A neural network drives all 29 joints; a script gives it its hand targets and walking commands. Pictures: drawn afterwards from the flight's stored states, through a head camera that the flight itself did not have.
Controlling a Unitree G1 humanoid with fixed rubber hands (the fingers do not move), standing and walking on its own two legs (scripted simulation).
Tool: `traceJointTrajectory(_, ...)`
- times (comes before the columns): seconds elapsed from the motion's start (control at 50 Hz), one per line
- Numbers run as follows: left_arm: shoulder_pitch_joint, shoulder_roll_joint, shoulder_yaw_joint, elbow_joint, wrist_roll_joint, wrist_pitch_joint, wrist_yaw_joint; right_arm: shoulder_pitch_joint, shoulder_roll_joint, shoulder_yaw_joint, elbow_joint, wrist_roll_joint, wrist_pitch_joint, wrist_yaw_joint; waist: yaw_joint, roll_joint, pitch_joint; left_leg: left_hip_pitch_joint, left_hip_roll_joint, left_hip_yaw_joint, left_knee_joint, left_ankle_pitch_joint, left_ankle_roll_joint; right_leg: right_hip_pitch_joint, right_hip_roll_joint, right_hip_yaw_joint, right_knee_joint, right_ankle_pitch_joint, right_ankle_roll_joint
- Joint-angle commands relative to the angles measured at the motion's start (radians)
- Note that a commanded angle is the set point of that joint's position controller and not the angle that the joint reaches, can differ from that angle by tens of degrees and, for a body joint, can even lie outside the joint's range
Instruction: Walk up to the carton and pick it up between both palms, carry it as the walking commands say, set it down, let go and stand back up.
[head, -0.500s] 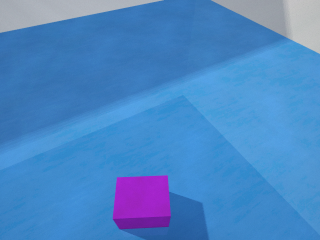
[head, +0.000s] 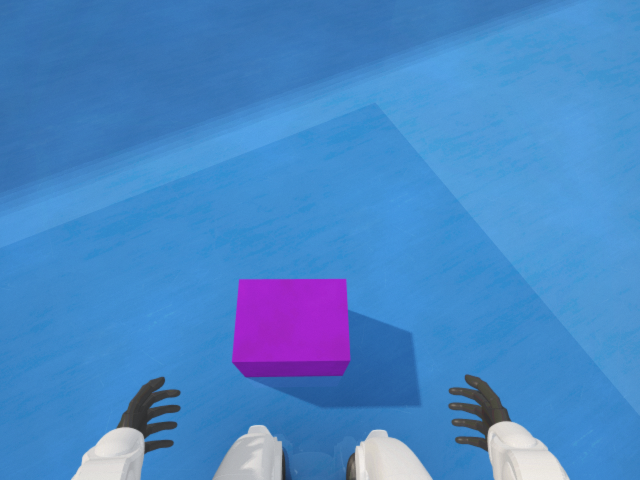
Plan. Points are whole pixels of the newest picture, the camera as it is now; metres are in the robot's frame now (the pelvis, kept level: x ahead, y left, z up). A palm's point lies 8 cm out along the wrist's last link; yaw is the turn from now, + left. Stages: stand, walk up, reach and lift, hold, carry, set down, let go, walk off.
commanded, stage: reach and lift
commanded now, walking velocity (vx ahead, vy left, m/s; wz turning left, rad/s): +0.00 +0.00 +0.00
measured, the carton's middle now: (293, 330) +0.44 +0.06 -0.62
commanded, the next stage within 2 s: none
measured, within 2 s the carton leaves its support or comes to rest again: neither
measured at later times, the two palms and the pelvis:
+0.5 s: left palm (141, 343) +0.29 +0.27 -0.13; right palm (456, 346) +0.29 -0.20 -0.13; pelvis -0.06 +0.01 -0.05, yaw +0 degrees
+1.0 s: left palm (144, 266) +0.43 +0.30 -0.16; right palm (425, 269) +0.43 -0.18 -0.16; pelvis -0.05 +0.02 -0.08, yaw -1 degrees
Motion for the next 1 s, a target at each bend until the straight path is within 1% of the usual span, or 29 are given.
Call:
traceJointTrajectory(0.0, -0.119, 0.124, 0.053, -0.130, -0.003, -0.035, 0.004, -0.122, -0.131, -0.038, -0.143, -0.002, -0.035, -0.012, 0.011, 0.030, -0.396, 0.287, -0.034, -0.048, 0.027, 0.436, -0.023, 0.005, 0.029, 0.013, -0.015, 0.318, 0.014)
traceJointTrajectory(0.04, -0.147, 0.133, 0.051, -0.123, -0.010, -0.016, 0.005, -0.142, -0.134, -0.041, -0.139, 0.004, -0.020, -0.014, 0.006, 0.034, -0.381, 0.279, -0.032, -0.041, 0.034, 0.346, -0.027, -0.029, 0.025, 0.002, -0.010, 0.224, 0.014)
traceJointTrajectory(0.08, -0.193, 0.138, 0.043, -0.104, -0.015, 0.003, 0.003, -0.181, -0.129, -0.041, -0.127, 0.007, -0.002, -0.012, 0.002, 0.037, -0.343, 0.246, -0.029, -0.034, 0.038, 0.227, -0.027, -0.052, 0.022, -0.002, -0.013, 0.121, 0.011)
traceJointTrajectory(0.14, -0.290, 0.151, 0.040, -0.070, -0.021, 0.018, 0.001, -0.267, -0.122, -0.047, -0.102, 0.012, 0.014, -0.011, 0.000, 0.038, -0.284, 0.198, -0.023, -0.030, 0.043, 0.106, -0.024, -0.096, 0.021, -0.005, -0.009, 0.018, 0.008)
traceJointTrajectory(0.24, -0.508, 0.189, 0.051, 0.000, -0.034, 0.011, -0.002, -0.445, -0.127, -0.064, -0.053, 0.031, 0.015, -0.023, 0.003, 0.040, -0.279, 0.120, -0.019, -0.029, 0.074, -0.008, -0.021, -0.143, 0.015, 0.002, 0.019, -0.059, 0.007)
traceJointTrajectory(0.32, -0.674, 0.216, 0.065, 0.080, -0.049, -0.005, -0.005, -0.590, -0.135, -0.082, -0.004, 0.049, 0.004, -0.040, 0.006, 0.051, -0.324, 0.057, -0.016, -0.035, 0.101, -0.027, -0.018, -0.176, 0.014, 0.004, 0.053, -0.066, 0.012)
traceJointTrajectory(0.4, -0.806, 0.249, 0.089, 0.166, -0.058, -0.029, -0.006, -0.715, -0.149, -0.099, 0.047, 0.061, -0.017, -0.057, 0.009, 0.060, -0.415, 0.006, -0.015, -0.038, 0.129, 0.010, -0.015, -0.199, 0.019, 0.001, 0.080, -0.043, 0.017)
traceJointTrajectory(0.48, -0.915, 0.279, 0.120, 0.229, -0.067, -0.073, -0.006, -0.822, -0.156, -0.110, 0.099, 0.074, -0.055, -0.069, 0.016, 0.066, -0.525, -0.039, -0.019, -0.038, 0.153, 0.080, -0.016, -0.234, 0.028, -0.005, 0.108, 0.007, 0.021)
traceJointTrajectory(0.54, -0.997, 0.294, 0.132, 0.277, -0.076, -0.117, -0.010, -0.898, -0.170, -0.126, 0.129, 0.075, -0.096, -0.076, 0.006, 0.071, -0.614, -0.064, -0.025, -0.039, 0.171, 0.141, -0.020, -0.286, 0.037, -0.011, 0.130, 0.056, 0.023)
traceJointTrajectory(0.62, -1.098, 0.334, 0.143, 0.329, -0.090, -0.174, -0.017, -0.978, -0.187, -0.144, 0.164, 0.086, -0.144, -0.085, 0.001, 0.076, -0.719, -0.087, -0.027, -0.044, 0.187, 0.202, -0.020, -0.341, 0.042, -0.013, 0.153, 0.105, 0.026)
traceJointTrajectory(0.72, -1.201, 0.393, 0.153, 0.377, -0.113, -0.236, -0.026, -1.066, -0.215, -0.153, 0.186, 0.115, -0.196, -0.089, 0.004, 0.080, -0.827, -0.090, -0.024, -0.053, 0.201, 0.288, -0.007, -0.401, 0.046, -0.016, 0.173, 0.158, 0.030)
traceJointTrajectory(0.84, -1.301, 0.410, 0.156, 0.409, -0.122, -0.279, -0.039, -1.144, -0.240, -0.169, 0.210, 0.143, -0.244, -0.078, 0.003, 0.111, -0.929, -0.035, -0.015, -0.077, 0.223, 0.445, 0.002, -0.517, 0.055, -0.022, 0.191, 0.240, 0.028)
traceJointTrajectory(0.9, -1.342, 0.416, 0.171, 0.424, -0.116, -0.292, -0.045, -1.189, -0.246, -0.176, 0.216, 0.148, -0.260, -0.071, 0.014, 0.118, -0.962, -0.027, -0.011, -0.084, 0.233, 0.505, 0.003, -0.583, 0.059, -0.025, 0.198, 0.261, 0.029)
traceJointTrajectory(0.98, -1.399, 0.437, 0.202, 0.428, -0.105, -0.303, -0.057, -1.253, -0.257, -0.199, 0.212, 0.137, -0.269, -0.065, 0.024, 0.109, -1.015, -0.055, -0.011, -0.081, 0.247, 0.535, 0.007, -0.623, 0.062, -0.025, 0.206, 0.280, 0.033)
